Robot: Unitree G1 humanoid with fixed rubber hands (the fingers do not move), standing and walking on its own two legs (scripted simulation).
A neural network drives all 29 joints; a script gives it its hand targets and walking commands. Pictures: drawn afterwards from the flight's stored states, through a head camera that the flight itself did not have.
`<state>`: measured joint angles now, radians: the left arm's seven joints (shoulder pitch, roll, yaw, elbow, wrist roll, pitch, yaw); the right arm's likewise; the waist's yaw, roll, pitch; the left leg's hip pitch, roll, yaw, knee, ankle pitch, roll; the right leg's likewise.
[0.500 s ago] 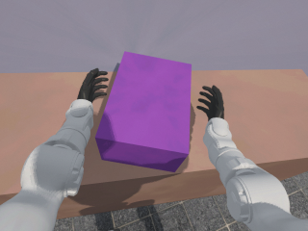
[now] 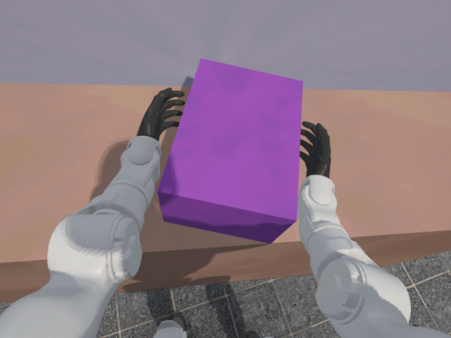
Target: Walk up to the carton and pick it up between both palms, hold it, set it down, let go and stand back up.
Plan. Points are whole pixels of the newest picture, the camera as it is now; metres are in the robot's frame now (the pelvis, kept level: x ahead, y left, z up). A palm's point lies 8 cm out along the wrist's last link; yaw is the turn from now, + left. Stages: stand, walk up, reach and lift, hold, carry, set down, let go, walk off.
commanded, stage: reach and lift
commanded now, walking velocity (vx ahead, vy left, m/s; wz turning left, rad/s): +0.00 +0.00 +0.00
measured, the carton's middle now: (235, 149) +0.47 -0.03 -0.01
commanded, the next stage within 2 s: none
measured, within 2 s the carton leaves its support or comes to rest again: neither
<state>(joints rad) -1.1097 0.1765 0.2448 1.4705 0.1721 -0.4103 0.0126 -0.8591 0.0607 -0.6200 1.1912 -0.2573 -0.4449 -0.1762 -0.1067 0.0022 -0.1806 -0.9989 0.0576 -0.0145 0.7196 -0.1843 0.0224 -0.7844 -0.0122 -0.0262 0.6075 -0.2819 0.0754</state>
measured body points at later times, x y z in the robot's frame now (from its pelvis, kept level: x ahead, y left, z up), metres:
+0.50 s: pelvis +0.03 -0.03 +0.03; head +0.15 +0.02 +0.45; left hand +0.48 +0.12 +0.03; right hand +0.43 -0.18 +0.02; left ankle +0.07 +0.09 -0.70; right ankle -0.01 -0.18 -0.70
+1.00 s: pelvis +0.02 -0.03 +0.03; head +0.16 +0.02 +0.46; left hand +0.48 +0.12 +0.03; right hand +0.43 -0.18 +0.02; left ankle +0.07 +0.09 -0.70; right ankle -0.01 -0.18 -0.70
